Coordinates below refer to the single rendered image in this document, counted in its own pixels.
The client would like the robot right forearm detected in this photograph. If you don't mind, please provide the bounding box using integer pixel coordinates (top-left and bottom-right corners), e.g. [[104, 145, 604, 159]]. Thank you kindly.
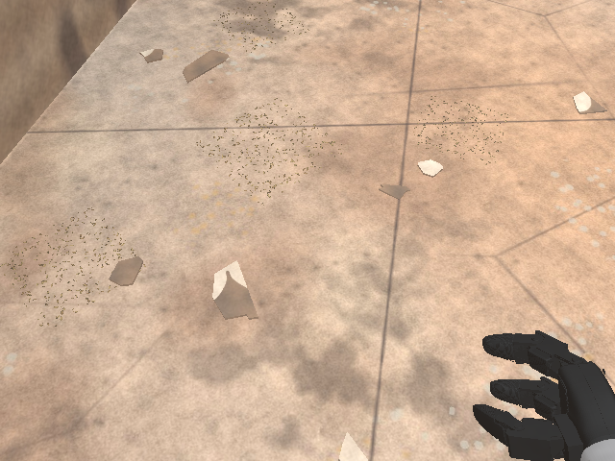
[[580, 439, 615, 461]]

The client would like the robot right hand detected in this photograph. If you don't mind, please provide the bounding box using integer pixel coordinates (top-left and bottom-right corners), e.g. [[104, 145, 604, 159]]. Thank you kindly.
[[473, 330, 615, 461]]

